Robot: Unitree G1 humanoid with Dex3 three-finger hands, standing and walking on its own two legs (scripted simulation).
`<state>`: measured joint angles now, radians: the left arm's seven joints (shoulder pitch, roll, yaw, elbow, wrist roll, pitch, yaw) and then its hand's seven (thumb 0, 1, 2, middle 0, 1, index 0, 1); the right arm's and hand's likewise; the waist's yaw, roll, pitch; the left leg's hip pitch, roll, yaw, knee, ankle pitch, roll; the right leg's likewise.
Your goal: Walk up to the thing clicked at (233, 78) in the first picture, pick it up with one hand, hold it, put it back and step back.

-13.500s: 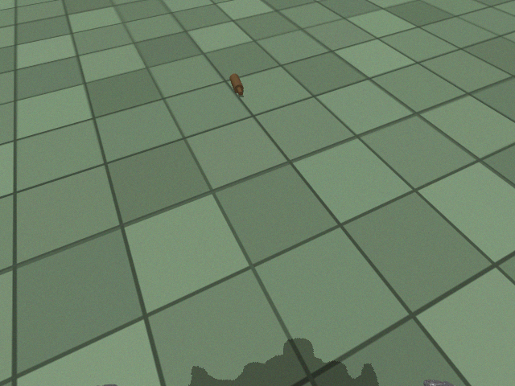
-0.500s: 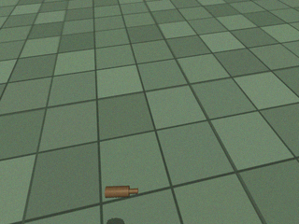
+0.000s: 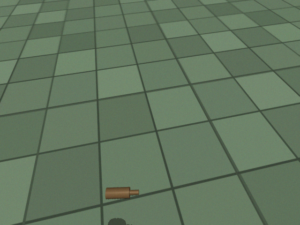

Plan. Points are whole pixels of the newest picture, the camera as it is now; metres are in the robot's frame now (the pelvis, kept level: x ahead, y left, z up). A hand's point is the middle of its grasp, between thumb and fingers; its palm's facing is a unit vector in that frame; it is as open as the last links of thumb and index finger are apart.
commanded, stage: stand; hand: left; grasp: from above
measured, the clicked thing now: (122, 192) +0.40 +0.21 -0.75
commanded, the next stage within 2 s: rise first in 0.82 s
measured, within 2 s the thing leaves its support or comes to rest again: neither
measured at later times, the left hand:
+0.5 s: hand out of the picture +0.07 +0.25 -0.15, palm faces -0.03 -0.94 -0.35, open 7.4 cm
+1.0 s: hand out of the picture +0.09 +0.25 -0.15, palm faces +0.03 -0.94 -0.34, open 7.5 cm
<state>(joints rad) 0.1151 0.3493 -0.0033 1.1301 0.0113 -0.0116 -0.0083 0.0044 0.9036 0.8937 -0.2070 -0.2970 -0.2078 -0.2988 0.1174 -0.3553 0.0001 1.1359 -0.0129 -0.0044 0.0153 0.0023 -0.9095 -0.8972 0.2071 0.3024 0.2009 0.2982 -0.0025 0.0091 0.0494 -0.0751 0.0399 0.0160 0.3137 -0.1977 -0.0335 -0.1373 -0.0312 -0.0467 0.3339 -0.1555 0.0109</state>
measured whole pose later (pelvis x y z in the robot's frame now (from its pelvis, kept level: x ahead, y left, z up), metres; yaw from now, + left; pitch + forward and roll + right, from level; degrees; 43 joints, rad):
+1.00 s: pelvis +0.00 +0.00 +0.00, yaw +1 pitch -1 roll +0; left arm 0.10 0.33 0.03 1.07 -0.01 -0.02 0.01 0.01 0.86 0.90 -0.19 -0.34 -0.19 -0.34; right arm 0.17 -0.35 0.01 1.01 0.03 -0.02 -0.01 0.00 -0.91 -0.90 0.21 0.30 0.20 0.30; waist -0.01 0.01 0.05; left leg -0.14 0.04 0.00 0.38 -0.22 -0.03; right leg -0.20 -0.03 -0.06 0.39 -0.18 0.01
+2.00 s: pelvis -0.04 +0.02 -0.20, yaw +1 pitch +29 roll -1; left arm 0.06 0.39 0.08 0.58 0.52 0.02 0.07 0.00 -0.54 0.98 -0.08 -1.08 -0.08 -1.08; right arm 0.10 -0.27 -0.04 0.57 0.00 -0.21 0.02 0.01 -0.89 -0.89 0.21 0.30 0.20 0.30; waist -0.04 -0.01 -0.18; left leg -1.40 0.02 -0.03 1.59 -0.69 -0.01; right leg -1.44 -0.08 -0.02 1.54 -0.60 0.03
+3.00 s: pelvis -0.10 +0.03 -0.41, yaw -2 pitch +34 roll -7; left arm -0.82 0.65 0.08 1.35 1.25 -0.24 0.39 0.00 -0.52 1.01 -0.08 -0.99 -0.08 -0.99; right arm 0.13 -0.27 -0.02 0.76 -0.11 -0.07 0.13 0.00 -0.91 -0.90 0.21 0.30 0.20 0.30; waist -0.19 0.02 -0.09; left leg -2.20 -0.03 -0.08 2.30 -0.70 0.01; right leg -2.18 -0.09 -0.01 2.18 -0.59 0.06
